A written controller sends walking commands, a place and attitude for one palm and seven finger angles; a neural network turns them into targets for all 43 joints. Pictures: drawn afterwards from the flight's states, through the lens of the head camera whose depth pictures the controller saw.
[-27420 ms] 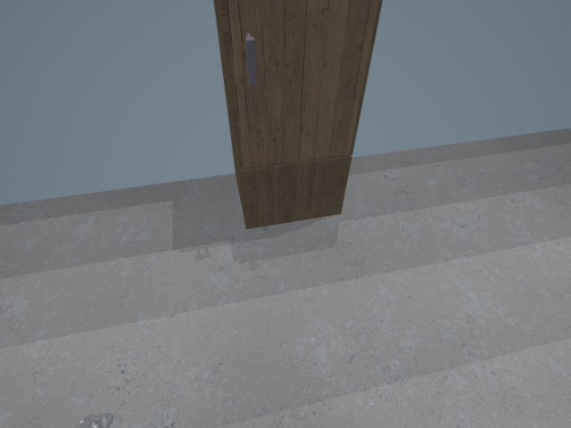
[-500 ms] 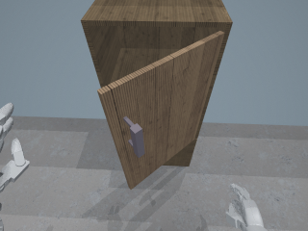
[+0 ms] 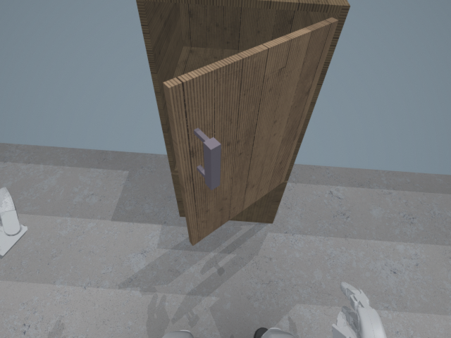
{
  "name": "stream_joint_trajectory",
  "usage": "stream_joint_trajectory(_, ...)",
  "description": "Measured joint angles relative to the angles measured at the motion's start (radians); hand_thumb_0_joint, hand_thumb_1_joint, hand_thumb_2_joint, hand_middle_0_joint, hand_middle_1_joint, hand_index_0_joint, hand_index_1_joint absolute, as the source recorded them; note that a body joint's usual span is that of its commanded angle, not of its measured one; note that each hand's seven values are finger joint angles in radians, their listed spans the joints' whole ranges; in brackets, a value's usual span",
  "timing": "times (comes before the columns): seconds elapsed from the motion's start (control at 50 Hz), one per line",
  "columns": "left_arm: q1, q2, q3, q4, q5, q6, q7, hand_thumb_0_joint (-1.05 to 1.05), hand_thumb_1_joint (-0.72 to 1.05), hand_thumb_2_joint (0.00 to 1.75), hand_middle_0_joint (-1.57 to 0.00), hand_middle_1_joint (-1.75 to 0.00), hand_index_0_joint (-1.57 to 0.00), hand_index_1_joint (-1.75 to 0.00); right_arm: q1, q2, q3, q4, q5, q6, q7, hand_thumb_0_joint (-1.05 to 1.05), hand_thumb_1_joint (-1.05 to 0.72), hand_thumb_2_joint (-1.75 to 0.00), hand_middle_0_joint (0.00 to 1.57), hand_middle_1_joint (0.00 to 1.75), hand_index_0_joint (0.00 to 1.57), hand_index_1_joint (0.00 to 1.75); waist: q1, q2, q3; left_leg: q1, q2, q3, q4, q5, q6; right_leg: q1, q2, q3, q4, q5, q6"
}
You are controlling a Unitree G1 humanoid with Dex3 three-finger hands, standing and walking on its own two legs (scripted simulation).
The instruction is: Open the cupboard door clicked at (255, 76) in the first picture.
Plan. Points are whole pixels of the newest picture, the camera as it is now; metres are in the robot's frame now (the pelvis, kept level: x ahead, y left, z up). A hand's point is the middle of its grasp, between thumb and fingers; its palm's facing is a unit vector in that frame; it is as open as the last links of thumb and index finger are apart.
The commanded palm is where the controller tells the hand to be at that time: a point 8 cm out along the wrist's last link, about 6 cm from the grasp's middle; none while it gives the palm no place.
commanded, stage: step back with the hand held close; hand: left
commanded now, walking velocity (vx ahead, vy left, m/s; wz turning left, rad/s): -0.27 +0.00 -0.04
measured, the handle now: (206, 159) +0.43 +0.07 +0.06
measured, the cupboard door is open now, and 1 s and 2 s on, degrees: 42 42 42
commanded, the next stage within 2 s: stop stepping back and stand still in 0.54 s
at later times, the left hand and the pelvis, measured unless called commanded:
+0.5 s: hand out of the picture +0.15 +0.26 +0.18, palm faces +0.46 -0.74 -0.49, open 7.5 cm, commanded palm +0.07 +0.30 +0.19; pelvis -0.06 -0.01 +0.00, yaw +2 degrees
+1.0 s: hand out of the picture +0.05 +0.23 +0.17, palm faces +0.38 -0.80 -0.46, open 7.5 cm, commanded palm -0.01 +0.27 +0.19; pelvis -0.16 -0.02 +0.02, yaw -2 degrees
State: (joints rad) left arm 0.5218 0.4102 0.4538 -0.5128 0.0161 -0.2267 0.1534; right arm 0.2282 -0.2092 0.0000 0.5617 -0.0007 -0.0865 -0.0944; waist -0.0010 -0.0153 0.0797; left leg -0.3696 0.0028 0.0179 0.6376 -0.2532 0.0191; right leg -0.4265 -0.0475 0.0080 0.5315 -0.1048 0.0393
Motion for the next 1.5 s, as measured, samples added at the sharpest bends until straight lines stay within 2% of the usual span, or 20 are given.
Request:
stream_joint_trajectory(0.24, -0.032, -0.020, 0.012, -0.022, -0.009, -0.027, 0.002, 0.01, 0.88, 0.90, -0.22, -0.30, -0.21, -0.30, -0.035, -0.011, -0.010, 0.028, -0.007, -0.022, 0.010, 0.01, -0.90, -0.90, 0.20, 0.30, 0.20, 0.30, 0.007, -0.015, 0.015, -0.070, -0.004, 0.005, 0.069, -0.049, 0.006, -0.055, 0.014, 0.039, 0.044, 0.000, 0.000)
stream_joint_trajectory(0.3, -0.042, -0.003, 0.014, -0.031, 0.001, -0.027, -0.001, 0.01, 0.88, 0.90, -0.22, -0.30, -0.21, -0.30, -0.036, -0.005, -0.019, 0.014, -0.008, -0.036, 0.005, 0.01, -0.90, -0.90, 0.20, 0.30, 0.20, 0.30, -0.013, 0.010, 0.026, -0.083, 0.017, -0.012, 0.058, 0.050, 0.015, -0.070, 0.056, 0.044, 0.171, -0.076, 0.000)
stream_joint_trajectory(0.36, -0.030, 0.021, 0.037, -0.028, 0.003, -0.039, -0.010, 0.01, 0.88, 0.90, -0.22, -0.30, -0.21, -0.30, -0.020, 0.022, -0.025, 0.027, -0.007, -0.053, 0.012, 0.01, -0.90, -0.90, 0.20, 0.30, 0.20, 0.30, -0.012, 0.016, -0.007, -0.103, 0.029, -0.036, 0.060, 0.039, 0.000, 0.004, 0.108, 0.038, 0.276, -0.171, -0.009)
stream_joint_trajectory(0.4, -0.007, 0.026, 0.062, -0.036, -0.006, -0.050, -0.009, 0.01, 0.88, 0.90, -0.22, -0.30, -0.21, -0.30, -0.017, 0.032, -0.018, 0.030, -0.010, -0.063, 0.023, 0.01, -0.90, -0.90, 0.20, 0.30, 0.20, 0.30, 0.011, -0.004, -0.043, -0.138, 0.033, -0.018, 0.061, 0.035, -0.010, 0.069, 0.111, 0.058, 0.161, -0.275, -0.041)
stream_joint_trajectory(0.44, -0.022, -0.009, 0.043, -0.026, -0.011, -0.057, -0.007, 0.01, 0.88, 0.90, -0.22, -0.30, -0.21, -0.30, -0.057, 0.020, -0.019, 0.055, -0.013, -0.062, 0.031, 0.01, -0.90, -0.90, 0.20, 0.30, 0.20, 0.30, 0.027, 0.012, -0.026, -0.158, 0.033, -0.026, 0.093, -0.027, -0.027, 0.057, 0.123, 0.067, 0.125, -0.239, -0.049)
stream_joint_trajectory(0.5, -0.041, -0.015, -0.011, -0.016, -0.005, -0.021, -0.017, 0.01, 0.88, 0.90, -0.21, -0.30, -0.21, -0.30, -0.094, 0.021, -0.020, 0.082, -0.010, -0.034, 0.032, 0.01, -0.90, -0.90, 0.20, 0.30, 0.20, 0.30, 0.025, -0.015, -0.011, -0.146, -0.010, -0.005, 0.196, -0.134, -0.037, 0.068, 0.091, 0.077, 0.056, -0.133, -0.036)
stream_joint_trajectory(0.56, -0.007, 0.009, -0.016, -0.038, -0.013, 0.010, -0.024, 0.01, 0.88, 0.90, -0.22, -0.30, -0.21, -0.30, -0.110, 0.024, -0.002, 0.053, -0.010, -0.017, 0.024, 0.01, -0.90, -0.90, 0.20, 0.30, 0.20, 0.30, 0.009, -0.045, -0.022, -0.033, -0.014, 0.026, 0.014, -0.022, -0.038, 0.053, 0.074, 0.093, 0.010, -0.099, -0.022)
stream_joint_trajectory(0.58, 0.004, 0.019, -0.016, -0.055, -0.016, 0.016, -0.026, 0.01, 0.88, 0.90, -0.22, -0.30, -0.21, -0.30, -0.109, 0.013, -0.003, 0.030, -0.009, -0.021, 0.021, 0.01, -0.90, -0.90, 0.20, 0.30, 0.20, 0.30, 0.001, -0.023, -0.028, 0.004, 0.005, 0.017, -0.070, 0.069, -0.022, 0.031, 0.087, 0.079, 0.025, -0.097, -0.018)
stream_joint_trajectory(0.64, -0.002, 0.071, 0.004, -0.059, -0.030, 0.012, -0.031, 0.01, 0.88, 0.90, -0.22, -0.30, -0.21, -0.30, -0.137, 0.041, -0.021, 0.027, -0.013, -0.043, 0.018, 0.01, -0.90, -0.90, 0.20, 0.30, 0.20, 0.30, 0.006, -0.054, 0.007, 0.000, -0.010, 0.032, -0.095, 0.046, 0.016, -0.042, 0.093, 0.088, 0.263, -0.292, -0.020)
stream_joint_trajectory(0.7, 0.025, 0.067, 0.015, -0.084, -0.045, 0.023, -0.023, 0.02, 0.88, 0.90, -0.22, -0.30, -0.21, -0.30, -0.137, 0.055, -0.011, 0.029, -0.015, -0.077, 0.036, 0.01, -0.90, -0.90, 0.20, 0.30, 0.20, 0.30, 0.020, -0.038, 0.024, 0.021, 0.023, 0.040, -0.154, 0.090, 0.014, -0.044, 0.113, 0.032, 0.396, -0.342, -0.018)
stream_joint_trajectory(0.8, 0.080, 0.043, 0.005, -0.101, -0.057, 0.050, -0.008, 0.01, 0.88, 0.90, -0.22, -0.30, -0.21, -0.30, -0.082, 0.061, 0.019, 0.019, -0.011, -0.087, 0.044, 0.01, -0.90, -0.90, 0.20, 0.30, 0.20, 0.30, 0.021, -0.008, -0.015, 0.032, 0.062, 0.053, -0.230, 0.159, -0.001, 0.096, 0.086, -0.048, 0.233, -0.359, -0.018)
stream_joint_trajectory(0.86, 0.082, 0.061, 0.012, -0.063, -0.056, 0.063, 0.002, 0.01, 0.88, 0.90, -0.22, -0.30, -0.21, -0.30, -0.047, 0.062, 0.035, 0.013, -0.014, -0.068, 0.032, 0.01, -0.90, -0.90, 0.20, 0.30, 0.20, 0.30, 0.010, -0.037, -0.051, -0.011, 0.040, 0.069, -0.206, 0.119, -0.013, 0.232, 0.051, -0.047, -0.028, -0.348, -0.053)
stream_joint_trajectory(0.88, 0.071, 0.054, 0.010, -0.047, -0.055, 0.062, 0.001, 0.01, 0.88, 0.90, -0.22, -0.30, -0.21, -0.30, -0.049, 0.052, 0.036, 0.018, -0.017, -0.061, 0.031, 0.01, -0.90, -0.90, 0.20, 0.30, 0.20, 0.30, 0.013, -0.034, -0.053, -0.041, 0.041, 0.069, -0.160, 0.073, -0.022, 0.231, 0.052, -0.039, -0.071, -0.260, -0.068)
stream_joint_trajectory(0.98, 0.040, -0.003, -0.045, 0.017, -0.056, 0.062, -0.010, 0.01, 0.88, 0.90, -0.22, -0.30, -0.21, -0.30, -0.007, 0.001, 0.018, 0.104, -0.010, -0.030, 0.026, 0.01, -0.90, -0.90, 0.20, 0.30, 0.20, 0.30, 0.007, -0.007, -0.077, -0.071, 0.020, 0.018, 0.097, -0.042, -0.023, 0.222, 0.069, -0.034, -0.063, -0.172, -0.074)
stream_joint_trajectory(1.08, 0.039, -0.019, -0.059, 0.029, -0.044, 0.041, -0.002, 0.01, 0.88, 0.90, -0.22, -0.30, -0.21, -0.30, 0.071, -0.043, -0.010, 0.116, -0.008, -0.052, 0.001, 0.01, -0.90, -0.90, 0.20, 0.30, 0.20, 0.30, -0.031, -0.001, -0.113, 0.079, 0.026, 0.021, -0.117, 0.009, -0.001, 0.201, 0.068, -0.055, -0.004, -0.206, -0.065)
stream_joint_trajectory(1.22, 0.037, 0.017, -0.015, 0.076, -0.037, 0.015, 0.000, 0.01, 0.88, 0.90, -0.22, -0.30, -0.21, -0.30, 0.067, -0.025, -0.010, 0.109, -0.010, -0.067, -0.002, 0.01, -0.90, -0.90, 0.20, 0.30, 0.20, 0.30, -0.045, -0.013, -0.096, 0.090, 0.012, 0.040, -0.113, 0.020, -0.011, 0.195, 0.052, -0.038, 0.028, -0.210, -0.064)
stream_joint_trajectory(1.34, 0.046, -0.010, -0.039, 0.072, -0.045, -0.001, -0.014, 0.01, 0.88, 0.90, -0.22, -0.30, -0.21, -0.30, 0.041, -0.012, 0.000, 0.112, -0.006, -0.069, 0.024, 0.01, -0.90, -0.90, 0.20, 0.30, 0.20, 0.30, -0.027, 0.028, -0.095, 0.065, 0.032, 0.011, -0.074, 0.010, -0.011, 0.207, 0.083, -0.046, -0.012, -0.184, -0.073)
stream_joint_trajectory(1.44, 0.032, -0.033, -0.060, 0.097, -0.040, 0.009, -0.021, 0.01, 0.88, 0.90, -0.22, -0.30, -0.21, -0.30, 0.018, 0.003, 0.010, 0.113, -0.012, -0.065, 0.019, 0.01, -0.90, -0.90, 0.20, 0.30, 0.20, 0.30, -0.005, 0.015, -0.090, 0.107, 0.015, 0.027, -0.132, 0.030, -0.007, 0.232, 0.066, -0.030, -0.044, -0.169, -0.057)
stream_joint_trajectory(1.46, 0.001, -0.029, -0.080, 0.150, -0.025, 0.004, -0.035, 0.01, 0.88, 0.90, -0.22, -0.30, -0.21, -0.30, 0.009, -0.004, 0.006, 0.126, -0.011, -0.080, 0.036, 0.01, -0.90, -0.90, 0.20, 0.30, 0.20, 0.30, -0.002, 0.023, -0.098, 0.091, 0.012, 0.023, -0.131, 0.035, -0.003, 0.212, 0.062, -0.037, -0.030, -0.164, -0.053)
stream_joint_trajectory(1.5, -0.111, -0.026, -0.160, 0.350, -0.005, 0.069, -0.083, 0.01, 0.89, 0.90, -0.21, -0.30, -0.20, -0.30, -0.027, -0.035, -0.003, 0.167, -0.010, -0.054, 0.072, 0.01, -0.90, -0.90, 0.20, 0.30, 0.20, 0.30, 0.003, 0.045, -0.110, 0.051, -0.009, 0.011, -0.112, 0.041, 0.008, 0.156, 0.046, -0.033, 0.045, -0.189, -0.049)
